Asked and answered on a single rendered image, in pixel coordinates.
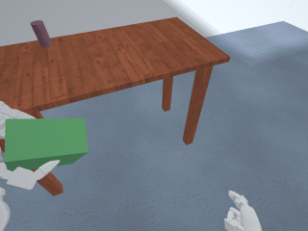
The robot left hand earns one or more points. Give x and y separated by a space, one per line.
21 177

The robot right hand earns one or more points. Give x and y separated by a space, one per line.
244 220

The sponge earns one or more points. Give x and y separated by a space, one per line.
32 142

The table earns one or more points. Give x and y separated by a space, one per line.
85 65

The left robot forearm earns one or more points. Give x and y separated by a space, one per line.
4 211

